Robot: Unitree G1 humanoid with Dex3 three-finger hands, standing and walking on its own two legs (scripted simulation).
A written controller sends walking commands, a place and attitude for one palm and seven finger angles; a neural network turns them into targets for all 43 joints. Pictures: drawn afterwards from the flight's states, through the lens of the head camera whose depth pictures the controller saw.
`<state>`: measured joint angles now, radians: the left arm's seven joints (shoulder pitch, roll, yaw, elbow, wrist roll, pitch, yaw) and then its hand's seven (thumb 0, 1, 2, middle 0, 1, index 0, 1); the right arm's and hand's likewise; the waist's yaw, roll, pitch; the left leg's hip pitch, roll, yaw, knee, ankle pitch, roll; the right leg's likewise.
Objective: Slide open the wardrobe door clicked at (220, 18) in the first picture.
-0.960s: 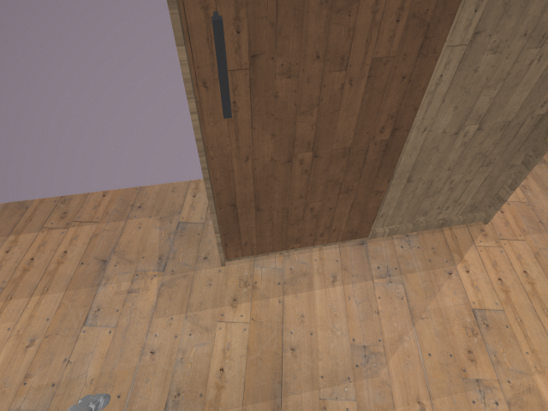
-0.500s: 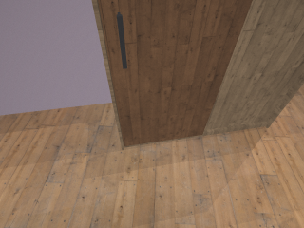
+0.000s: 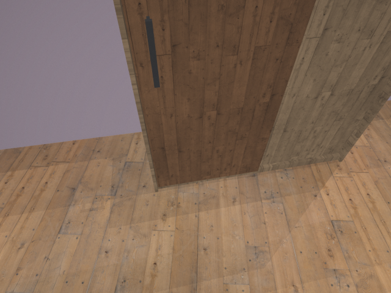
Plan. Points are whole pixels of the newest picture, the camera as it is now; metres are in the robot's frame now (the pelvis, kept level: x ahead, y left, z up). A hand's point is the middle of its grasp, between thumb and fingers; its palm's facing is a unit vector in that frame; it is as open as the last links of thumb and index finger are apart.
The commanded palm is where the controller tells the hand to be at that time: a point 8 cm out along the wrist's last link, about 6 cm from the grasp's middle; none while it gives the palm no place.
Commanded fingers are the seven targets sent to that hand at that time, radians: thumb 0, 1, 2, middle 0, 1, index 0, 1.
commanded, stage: look at it before walking up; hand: left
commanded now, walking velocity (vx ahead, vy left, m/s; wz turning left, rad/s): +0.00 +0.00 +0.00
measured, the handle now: (152, 54) +0.80 +0.18 +0.10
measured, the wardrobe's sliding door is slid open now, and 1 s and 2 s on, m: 0.00 0.00 0.00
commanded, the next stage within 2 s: turn to face it in 0.48 s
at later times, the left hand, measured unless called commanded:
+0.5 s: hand out of the picture +0.08 +0.25 -0.16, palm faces -0.03 -0.94 -0.33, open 7.3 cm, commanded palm none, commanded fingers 0.00 0.90 0.90 -0.20 -0.30 -0.20 -0.30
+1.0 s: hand out of the picture +0.04 +0.22 -0.18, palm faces +0.07 -0.96 -0.25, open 7.3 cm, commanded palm none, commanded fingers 0.00 0.90 0.90 -0.20 -0.30 -0.20 -0.30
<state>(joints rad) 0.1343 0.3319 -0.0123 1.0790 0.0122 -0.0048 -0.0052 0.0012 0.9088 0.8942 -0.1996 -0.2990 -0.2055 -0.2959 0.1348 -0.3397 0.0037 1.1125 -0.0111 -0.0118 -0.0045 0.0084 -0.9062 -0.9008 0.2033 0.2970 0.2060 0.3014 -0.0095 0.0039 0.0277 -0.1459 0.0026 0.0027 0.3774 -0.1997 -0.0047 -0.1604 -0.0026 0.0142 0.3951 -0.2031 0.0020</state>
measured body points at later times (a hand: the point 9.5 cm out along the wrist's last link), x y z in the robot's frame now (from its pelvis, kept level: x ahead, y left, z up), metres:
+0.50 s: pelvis +0.00 +0.00 +0.00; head +0.01 +0.00 +0.45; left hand +0.08 +0.30 -0.13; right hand +0.08 -0.30 -0.13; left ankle +0.00 +0.12 -0.74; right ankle +0.01 -0.12 -0.74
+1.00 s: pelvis -0.01 +0.01 -0.01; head +0.01 +0.01 +0.44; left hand +0.03 +0.27 -0.16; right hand +0.07 -0.24 -0.16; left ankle +0.00 +0.12 -0.74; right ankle +0.01 -0.12 -0.74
